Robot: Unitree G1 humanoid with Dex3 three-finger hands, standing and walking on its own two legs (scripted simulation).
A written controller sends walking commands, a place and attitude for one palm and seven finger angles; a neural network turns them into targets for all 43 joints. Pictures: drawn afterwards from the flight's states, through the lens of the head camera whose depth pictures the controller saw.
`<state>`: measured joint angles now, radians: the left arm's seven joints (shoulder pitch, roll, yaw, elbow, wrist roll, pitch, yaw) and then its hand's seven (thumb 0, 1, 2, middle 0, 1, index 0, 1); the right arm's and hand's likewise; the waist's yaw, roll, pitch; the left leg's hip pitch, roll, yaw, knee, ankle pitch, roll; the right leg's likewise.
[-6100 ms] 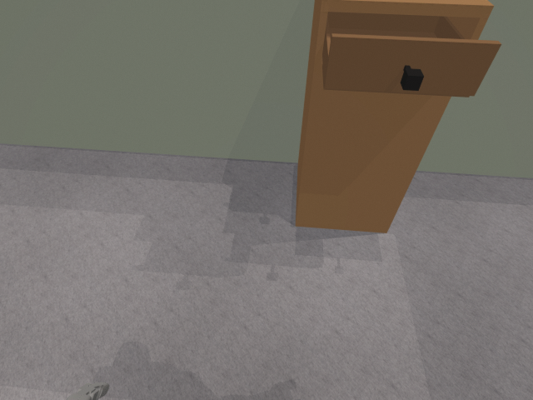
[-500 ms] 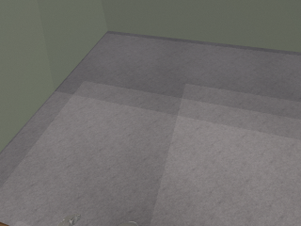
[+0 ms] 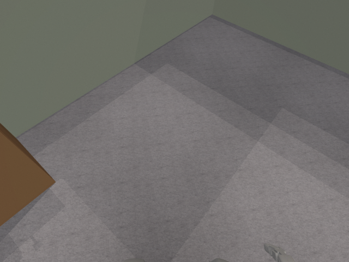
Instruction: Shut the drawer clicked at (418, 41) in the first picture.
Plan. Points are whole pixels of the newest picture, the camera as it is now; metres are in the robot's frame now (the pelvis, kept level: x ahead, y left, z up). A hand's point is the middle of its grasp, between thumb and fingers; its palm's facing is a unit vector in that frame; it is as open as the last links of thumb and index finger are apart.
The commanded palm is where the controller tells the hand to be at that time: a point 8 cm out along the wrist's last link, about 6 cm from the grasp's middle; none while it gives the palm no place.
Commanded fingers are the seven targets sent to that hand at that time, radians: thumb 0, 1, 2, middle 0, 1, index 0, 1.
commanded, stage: turn to face it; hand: left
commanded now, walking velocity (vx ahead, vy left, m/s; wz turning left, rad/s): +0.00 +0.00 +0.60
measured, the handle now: out of the picture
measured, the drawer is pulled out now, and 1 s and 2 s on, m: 0.16 0.16 0.16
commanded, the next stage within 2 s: take the last steps up to it in 1.48 s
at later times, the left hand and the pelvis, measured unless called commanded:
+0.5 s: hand out of the picture +0.07 +0.17 -0.12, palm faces +0.29 -0.91 -0.29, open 7.4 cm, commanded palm none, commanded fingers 0.00 0.90 0.90 -0.20 -0.30 -0.20 -0.30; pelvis +0.01 -0.05 +0.01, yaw +19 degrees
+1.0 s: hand out of the picture -0.10 +0.21 -0.16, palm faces +0.62 -0.74 -0.26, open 7.4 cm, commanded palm none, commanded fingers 0.00 0.90 0.90 -0.20 -0.30 -0.20 -0.30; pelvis -0.01 -0.01 +0.01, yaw +37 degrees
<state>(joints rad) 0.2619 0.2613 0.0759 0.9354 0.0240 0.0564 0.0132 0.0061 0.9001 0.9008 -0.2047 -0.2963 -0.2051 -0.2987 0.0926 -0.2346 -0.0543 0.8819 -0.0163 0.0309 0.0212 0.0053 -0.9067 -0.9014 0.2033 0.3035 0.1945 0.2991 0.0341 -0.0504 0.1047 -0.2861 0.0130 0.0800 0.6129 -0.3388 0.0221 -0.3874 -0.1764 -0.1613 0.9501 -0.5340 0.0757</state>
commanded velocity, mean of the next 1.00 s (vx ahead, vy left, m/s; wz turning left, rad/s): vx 0.00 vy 0.00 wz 0.60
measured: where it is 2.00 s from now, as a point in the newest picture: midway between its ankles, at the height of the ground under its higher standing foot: outside the picture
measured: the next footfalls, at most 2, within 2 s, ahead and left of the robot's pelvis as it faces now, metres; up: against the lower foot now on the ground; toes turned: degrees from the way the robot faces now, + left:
right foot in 0.32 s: +0.08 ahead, -0.13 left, +0.00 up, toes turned +8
left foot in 0.80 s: -0.02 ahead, +0.10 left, +0.00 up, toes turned +37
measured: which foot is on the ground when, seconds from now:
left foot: down 0.00-0.32, up 0.34-0.78, down 0.80-1.00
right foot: up 0.00-0.30, down 0.32-0.80, up 0.82-1.00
